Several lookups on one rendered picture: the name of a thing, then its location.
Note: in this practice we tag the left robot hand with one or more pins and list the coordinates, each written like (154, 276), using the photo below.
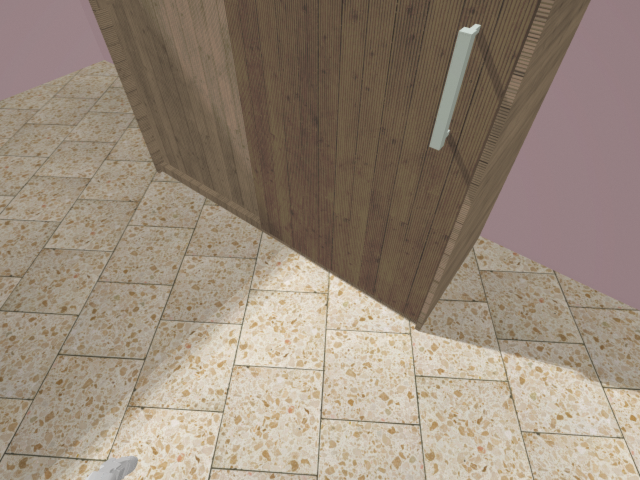
(114, 469)

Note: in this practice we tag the wardrobe door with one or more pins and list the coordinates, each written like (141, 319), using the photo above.
(180, 57)
(339, 101)

